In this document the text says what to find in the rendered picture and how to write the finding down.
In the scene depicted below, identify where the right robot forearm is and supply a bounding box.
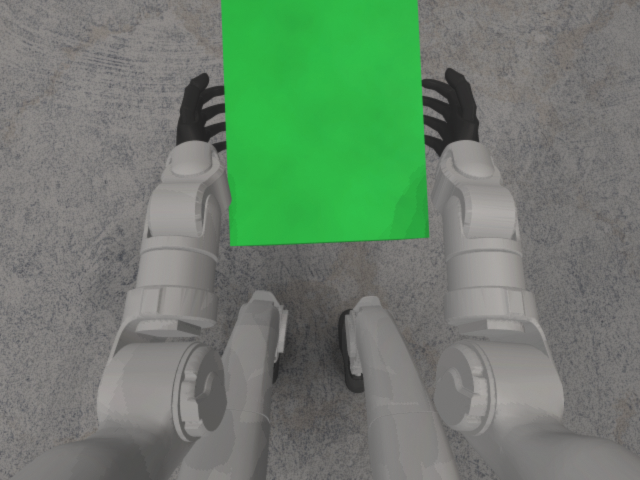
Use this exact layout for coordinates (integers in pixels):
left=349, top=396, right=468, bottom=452
left=431, top=140, right=564, bottom=410

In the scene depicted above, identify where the robot right hand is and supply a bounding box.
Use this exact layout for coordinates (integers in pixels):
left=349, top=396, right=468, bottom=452
left=422, top=68, right=479, bottom=157

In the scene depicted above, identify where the left robot upper arm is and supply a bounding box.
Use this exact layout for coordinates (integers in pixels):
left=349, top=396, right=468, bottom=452
left=9, top=341, right=227, bottom=480

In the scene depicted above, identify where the left robot forearm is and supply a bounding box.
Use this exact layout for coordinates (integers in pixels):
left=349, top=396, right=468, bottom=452
left=97, top=141, right=232, bottom=421

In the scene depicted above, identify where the right robot foot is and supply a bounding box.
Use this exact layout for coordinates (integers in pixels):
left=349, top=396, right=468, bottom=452
left=338, top=309, right=365, bottom=393

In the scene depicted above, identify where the right robot upper arm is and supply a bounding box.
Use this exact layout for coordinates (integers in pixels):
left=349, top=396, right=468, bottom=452
left=433, top=339, right=640, bottom=480

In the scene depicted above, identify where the carton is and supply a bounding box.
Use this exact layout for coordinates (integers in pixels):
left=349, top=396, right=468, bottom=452
left=221, top=0, right=429, bottom=246

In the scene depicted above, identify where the robot left hand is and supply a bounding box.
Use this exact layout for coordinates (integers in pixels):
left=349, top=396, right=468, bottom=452
left=176, top=73, right=227, bottom=153

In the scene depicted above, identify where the robot right shin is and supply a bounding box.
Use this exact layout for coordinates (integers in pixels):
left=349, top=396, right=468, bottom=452
left=349, top=296, right=396, bottom=375

